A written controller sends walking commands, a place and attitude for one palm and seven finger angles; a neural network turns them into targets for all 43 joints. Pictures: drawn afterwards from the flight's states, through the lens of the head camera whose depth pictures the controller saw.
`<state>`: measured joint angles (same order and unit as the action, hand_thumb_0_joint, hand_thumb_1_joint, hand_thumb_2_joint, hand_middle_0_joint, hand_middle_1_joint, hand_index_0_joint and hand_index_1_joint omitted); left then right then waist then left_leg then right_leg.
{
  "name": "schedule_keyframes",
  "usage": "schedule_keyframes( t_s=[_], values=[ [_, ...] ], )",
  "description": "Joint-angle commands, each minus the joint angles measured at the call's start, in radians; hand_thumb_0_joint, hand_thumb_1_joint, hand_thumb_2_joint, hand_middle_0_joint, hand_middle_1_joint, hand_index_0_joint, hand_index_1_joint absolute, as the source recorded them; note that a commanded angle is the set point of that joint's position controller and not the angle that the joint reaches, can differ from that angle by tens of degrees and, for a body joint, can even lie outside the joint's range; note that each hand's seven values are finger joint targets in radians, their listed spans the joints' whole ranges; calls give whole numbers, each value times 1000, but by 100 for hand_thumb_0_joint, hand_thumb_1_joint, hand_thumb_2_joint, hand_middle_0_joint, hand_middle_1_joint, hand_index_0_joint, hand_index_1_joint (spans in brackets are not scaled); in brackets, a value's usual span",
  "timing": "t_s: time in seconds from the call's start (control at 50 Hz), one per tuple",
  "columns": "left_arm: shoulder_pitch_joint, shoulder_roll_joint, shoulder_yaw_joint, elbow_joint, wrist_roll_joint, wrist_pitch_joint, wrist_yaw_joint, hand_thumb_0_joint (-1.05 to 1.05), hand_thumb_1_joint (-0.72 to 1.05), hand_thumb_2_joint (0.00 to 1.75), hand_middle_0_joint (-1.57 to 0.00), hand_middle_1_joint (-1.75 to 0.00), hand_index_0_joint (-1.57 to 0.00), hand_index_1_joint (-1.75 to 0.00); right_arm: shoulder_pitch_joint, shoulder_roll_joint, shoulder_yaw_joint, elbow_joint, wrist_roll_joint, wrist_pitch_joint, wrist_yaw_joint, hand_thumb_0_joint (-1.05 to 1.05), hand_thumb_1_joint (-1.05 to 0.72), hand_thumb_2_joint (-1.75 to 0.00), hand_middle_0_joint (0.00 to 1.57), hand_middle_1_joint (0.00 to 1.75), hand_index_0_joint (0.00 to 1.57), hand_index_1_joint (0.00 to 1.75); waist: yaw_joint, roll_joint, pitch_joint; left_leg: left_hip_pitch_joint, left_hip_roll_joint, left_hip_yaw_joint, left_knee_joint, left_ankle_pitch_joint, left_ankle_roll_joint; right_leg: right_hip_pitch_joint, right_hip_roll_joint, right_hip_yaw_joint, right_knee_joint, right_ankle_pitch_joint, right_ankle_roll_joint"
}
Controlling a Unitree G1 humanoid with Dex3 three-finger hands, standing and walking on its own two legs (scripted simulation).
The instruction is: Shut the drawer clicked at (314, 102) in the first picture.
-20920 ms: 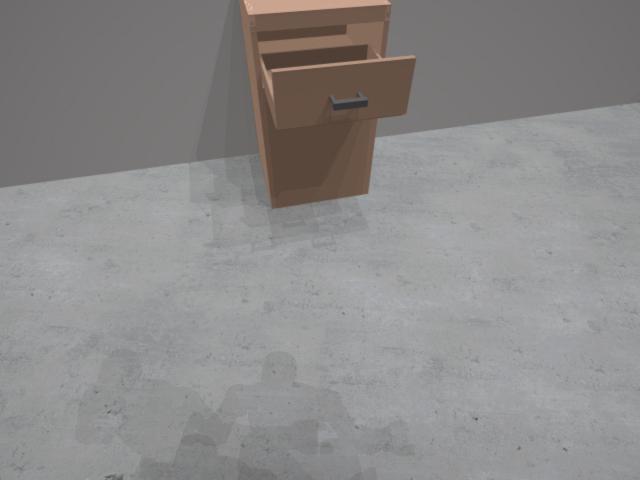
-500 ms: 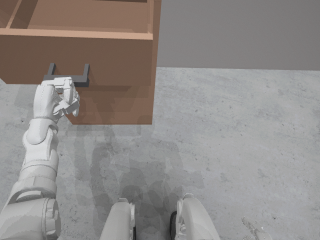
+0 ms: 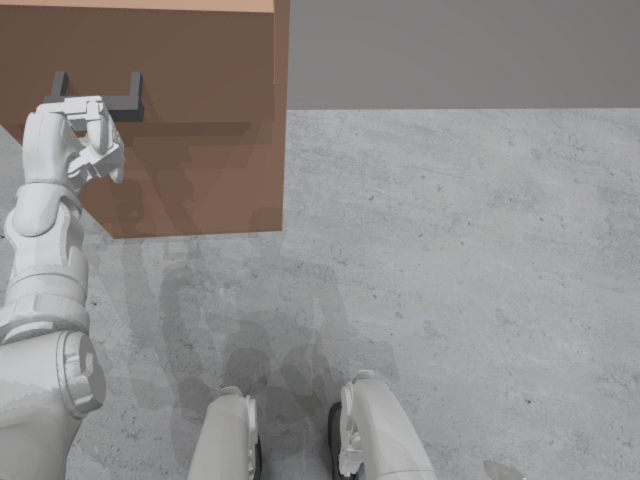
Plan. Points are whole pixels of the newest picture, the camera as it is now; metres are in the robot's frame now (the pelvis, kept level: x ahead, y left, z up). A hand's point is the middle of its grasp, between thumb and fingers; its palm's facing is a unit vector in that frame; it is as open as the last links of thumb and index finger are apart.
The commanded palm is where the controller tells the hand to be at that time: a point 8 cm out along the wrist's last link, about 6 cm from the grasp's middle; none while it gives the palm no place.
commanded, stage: push the drawer shut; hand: left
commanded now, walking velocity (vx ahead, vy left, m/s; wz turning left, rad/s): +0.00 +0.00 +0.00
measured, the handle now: (97, 95) +0.57 +0.24 +0.04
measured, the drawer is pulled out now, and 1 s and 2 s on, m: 0.08 0.00 0.00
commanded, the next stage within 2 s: pull the fist back off the drawer in 0.98 s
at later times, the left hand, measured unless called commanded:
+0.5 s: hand (118, 103) +0.56 +0.22 +0.04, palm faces +0.02 -1.00 -0.04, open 3.2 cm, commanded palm +0.56 +0.24 +0.04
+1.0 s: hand (107, 89) +0.58 +0.23 +0.04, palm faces +0.04 -1.00 -0.06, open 3.3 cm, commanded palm +0.62 +0.22 +0.04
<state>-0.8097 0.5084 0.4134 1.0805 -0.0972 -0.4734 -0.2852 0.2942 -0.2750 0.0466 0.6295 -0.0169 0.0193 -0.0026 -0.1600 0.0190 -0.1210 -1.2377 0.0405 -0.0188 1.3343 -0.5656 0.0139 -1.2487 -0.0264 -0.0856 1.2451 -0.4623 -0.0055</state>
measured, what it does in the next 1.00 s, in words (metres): stands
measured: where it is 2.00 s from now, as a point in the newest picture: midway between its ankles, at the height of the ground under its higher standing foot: (296, 478)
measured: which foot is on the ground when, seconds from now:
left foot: down 0.00-1.00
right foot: down 0.00-1.00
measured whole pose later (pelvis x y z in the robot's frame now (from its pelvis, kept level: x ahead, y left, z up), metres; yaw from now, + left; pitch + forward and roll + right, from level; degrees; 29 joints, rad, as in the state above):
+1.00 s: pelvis -0.02 +0.01 -0.03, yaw -1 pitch +34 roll -8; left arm -1.29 0.79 0.38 1.32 0.05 -0.31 -0.24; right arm 0.36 -0.26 0.12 0.64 -0.06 0.03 0.02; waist -0.30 0.03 -0.10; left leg -1.49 0.04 -0.08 1.44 -0.55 0.02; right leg -1.44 -0.03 -0.14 1.29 -0.43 0.00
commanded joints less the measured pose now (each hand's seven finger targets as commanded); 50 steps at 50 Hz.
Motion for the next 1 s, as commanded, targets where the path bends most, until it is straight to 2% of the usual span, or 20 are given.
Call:
schedule_keyframes(
  t_s=[0.0, 0.08, 0.16, 0.18, 0.2, 0.24, 0.26, 0.28, 0.3, 0.34, 0.38, 0.42, 0.56, 0.58, 0.62, 0.66, 0.72, 0.78, 0.9, 0.98],
  values=[
    [-505, 253, 27, -223, -22, -69, 15, 0, 90, 90, -140, -160, -140, -160, 159, -187, -66, -52, -9, -14, -13, 0, -90, -90, 20, 30, 20, 30, -38, 178, -569, 374, -18, -59, -169, 347, 9, 260, 48, 44, -128, 179, -19],
    [-531, 277, 39, -191, -10, -59, 26, 0, 90, 90, -140, -160, -140, -160, 170, -190, -62, -46, -12, -5, -9, 0, -90, -90, 20, 30, 20, 30, -52, 173, -559, 356, -14, -59, -159, 345, 11, 252, 51, 45, -131, 180, -16],
    [-602, 365, 83, -152, 8, -43, 35, 0, 90, 90, -140, -160, -140, -160, 178, -197, -51, -46, -16, 0, -12, 0, -90, -90, 20, 30, 20, 30, -70, 151, -531, 263, -16, -52, -142, 281, 23, 270, 53, 58, -133, 148, -14],
    [-610, 360, 70, -127, 17, -37, 34, 0, 90, 90, -140, -160, -140, -160, 181, -198, -49, -47, -14, 2, -12, 0, -90, -90, 20, 30, 20, 30, -77, 154, -528, 259, -17, -54, -144, 276, 22, 261, 53, 56, -132, 141, -13],
    [-638, 354, 61, -132, 18, -34, 33, 0, 90, 90, -140, -160, -140, -160, 182, -198, -48, -46, -16, 0, -12, 0, -90, -90, 20, 30, 20, 30, -85, 177, -532, 263, -16, -55, -140, 277, 22, 245, 52, 53, -128, 141, -13],
    [-657, 411, 96, -140, 25, -32, 34, 0, 90, 90, -140, -160, -140, -160, 196, -205, -46, -47, -21, 3, -12, 0, -90, -90, 20, 30, 20, 30, -78, 193, -570, 282, -13, -62, -135, 310, 20, 252, 52, 49, -118, 159, -15],
    [-670, 394, 81, -146, 28, -35, 32, 0, 90, 90, -140, -160, -140, -160, 198, -204, -47, -50, -23, 3, -9, 0, -90, -90, 20, 30, 20, 30, -78, 226, -598, 312, -14, -68, -128, 337, 18, 224, 53, 47, -108, 166, -18],
    [-681, 385, 75, -137, 28, -30, 30, 0, 90, 90, -140, -160, -140, -160, 206, -204, -47, -42, -25, 5, -7, 0, -90, -90, 20, 30, 20, 30, -91, 217, -612, 332, -9, -74, -125, 358, 16, 217, 54, 41, -108, 179, -15],
    [-666, 397, 85, -114, 30, -23, 28, 0, 90, 90, -140, -160, -140, -160, 210, -206, -46, -44, -24, 8, -5, 0, -90, -90, 20, 30, 20, 30, -83, 215, -597, 317, -9, -72, -123, 354, 15, 220, 55, 41, -110, 175, -16],
    [-704, 410, 75, -93, 37, -6, 26, 0, 90, 90, -140, -160, -140, -160, 213, -208, -39, -40, -24, 12, -5, 0, -90, -90, 20, 30, 20, 30, -103, 215, -563, 273, -7, -68, -116, 324, 21, 214, 56, 46, -114, 164, -14],
    [-731, 466, 106, -104, 50, -3, 29, 0, 90, 90, -140, -160, -140, -160, 224, -212, -36, -44, -28, 16, -4, 0, -90, -90, 20, 30, 20, 30, -94, 242, -600, 281, -7, -72, -112, 339, 20, 219, 57, 44, -103, 169, -17],
    [-729, 450, 92, -60, 57, 17, 28, 0, 90, 90, -140, -160, -140, -160, 231, -210, -32, -44, -27, 21, -2, 0, -90, -90, 20, 30, 20, 30, -111, 211, -576, 254, -4, -71, -107, 329, 23, 212, 59, 42, -107, 166, -13],
    [-816, 515, 110, -79, 81, 35, 30, 0, 90, 90, -140, -160, -140, -160, 266, -218, -25, -42, -36, 32, 3, 0, -90, -90, 20, 30, 20, 30, -124, 283, -627, 307, 4, -95, -96, 390, 18, 167, 60, 27, -86, 190, -18],
    [-829, 503, 97, -86, 88, 38, 32, 0, 90, 90, -140, -160, -140, -160, 274, -218, -26, -41, -38, 34, 6, 0, -90, -90, 20, 30, 20, 30, -128, 304, -647, 334, 6, -100, -96, 411, 14, 152, 60, 24, -86, 195, -17],
    [-849, 479, 80, -66, 90, 52, 35, 0, 90, 90, -140, -160, -140, -160, 280, -217, -27, -32, -38, 38, 9, 0, -90, -90, 20, 30, 20, 30, -147, 287, -608, 334, 10, -107, -96, 396, 13, 113, 63, 18, -91, 181, -15],
    [-913, 489, 76, -59, 94, 58, 45, 0, 90, 90, -140, -160, -140, -160, 288, -218, -20, -24, -40, 37, 6, 0, -90, -90, 20, 30, 20, 30, -167, 284, -575, 302, 8, -110, -93, 359, 19, 97, 63, 18, -91, 163, -15],
    [-973, 477, 51, -73, 105, 64, 58, 0, 90, 90, -140, -160, -140, -160, 302, -220, -21, -14, -44, 33, 7, 0, -90, -90, 20, 30, 20, 30, -183, 321, -605, 332, 8, -119, -94, 339, 14, 67, 62, 15, -93, 148, -15],
    [-1018, 500, 45, -45, 118, 70, 64, 0, 90, 90, -140, -160, -140, -160, 307, -224, -13, -5, -46, 29, 4, 0, -90, -90, 20, 30, 20, 30, -200, 328, -573, 313, 8, -127, -95, 304, 14, 38, 64, 9, -90, 126, -18],
    [-1113, 442, -29, -66, 128, 75, 77, 0, 90, 90, -140, -160, -140, -160, 310, -227, -10, 7, -53, 12, 1, 0, -90, -90, 20, 30, 20, 30, -230, 424, -596, 384, 9, -155, -101, 277, 2, -49, 61, 1, -84, 114, -24],
    [-1120, 411, -60, -20, 130, 98, 89, 0, 90, 90, -140, -160, -140, -160, 301, -233, 0, 16, -50, -6, -7, 0, -90, -90, 20, 30, 20, 30, -251, 406, -528, 334, 13, -158, -120, 167, 12, -77, 59, 2, -95, 71, -21]
  ],
)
